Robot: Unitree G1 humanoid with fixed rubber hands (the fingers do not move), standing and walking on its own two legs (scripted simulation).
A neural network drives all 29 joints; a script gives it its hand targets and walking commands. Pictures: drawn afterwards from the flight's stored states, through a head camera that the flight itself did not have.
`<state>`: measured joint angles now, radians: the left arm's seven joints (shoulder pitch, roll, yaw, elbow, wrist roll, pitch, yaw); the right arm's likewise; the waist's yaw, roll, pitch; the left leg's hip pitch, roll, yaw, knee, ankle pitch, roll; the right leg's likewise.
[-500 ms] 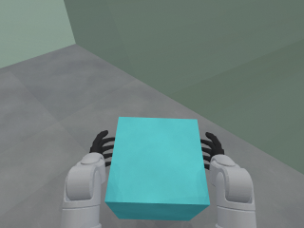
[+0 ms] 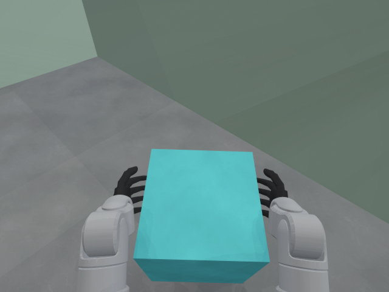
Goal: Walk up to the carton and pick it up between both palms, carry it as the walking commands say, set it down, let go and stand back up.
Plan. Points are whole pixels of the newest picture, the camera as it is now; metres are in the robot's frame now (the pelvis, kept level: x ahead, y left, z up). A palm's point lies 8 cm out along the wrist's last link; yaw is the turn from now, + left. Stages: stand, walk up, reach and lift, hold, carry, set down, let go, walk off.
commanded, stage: carry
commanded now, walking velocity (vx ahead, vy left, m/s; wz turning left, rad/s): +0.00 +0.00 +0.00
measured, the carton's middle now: (199, 219) +0.28 +0.00 +0.01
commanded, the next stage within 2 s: none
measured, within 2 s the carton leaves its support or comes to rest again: neither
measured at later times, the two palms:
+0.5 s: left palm (122, 204) +0.27 +0.15 +0.09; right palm (277, 206) +0.27 -0.15 +0.09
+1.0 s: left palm (119, 225) +0.24 +0.15 +0.07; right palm (277, 225) +0.24 -0.14 +0.07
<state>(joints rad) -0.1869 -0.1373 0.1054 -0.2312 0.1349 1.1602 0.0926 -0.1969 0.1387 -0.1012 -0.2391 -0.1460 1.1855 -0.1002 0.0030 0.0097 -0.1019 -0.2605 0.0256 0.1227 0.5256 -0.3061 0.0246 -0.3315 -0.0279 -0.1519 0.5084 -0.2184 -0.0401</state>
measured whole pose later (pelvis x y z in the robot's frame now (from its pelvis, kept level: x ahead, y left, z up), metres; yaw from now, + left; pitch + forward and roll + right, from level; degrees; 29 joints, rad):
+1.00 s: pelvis -0.03 +0.00 -0.01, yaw +0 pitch +2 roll +0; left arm -0.19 -0.14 0.10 -0.31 0.12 1.21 0.11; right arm -0.21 0.14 -0.10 -0.30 -0.13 1.23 -0.11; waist 0.00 0.00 -0.04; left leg -0.38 0.03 0.13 0.67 -0.33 0.03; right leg -0.45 -0.05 -0.16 0.65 -0.24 -0.04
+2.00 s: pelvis -0.29 -0.02 +0.00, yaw +0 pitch +4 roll +2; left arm -0.22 -0.14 0.10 -0.34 0.14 1.20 0.09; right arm -0.23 0.15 -0.12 -0.35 -0.11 1.23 -0.12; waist -0.03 -0.01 -0.05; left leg -0.37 -0.01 0.04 0.79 -0.48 -0.05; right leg -0.44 -0.07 -0.05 0.52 -0.16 -0.02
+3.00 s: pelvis -0.68 -0.01 +0.01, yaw +1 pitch +2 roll -2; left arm -0.17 -0.13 0.09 -0.34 0.12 1.23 0.12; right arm -0.19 0.14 -0.09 -0.30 -0.13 1.21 -0.10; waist 0.04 -0.02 -0.04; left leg -0.32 0.06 0.03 0.52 -0.24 0.01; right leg -0.62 0.04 0.04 1.19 -0.42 0.07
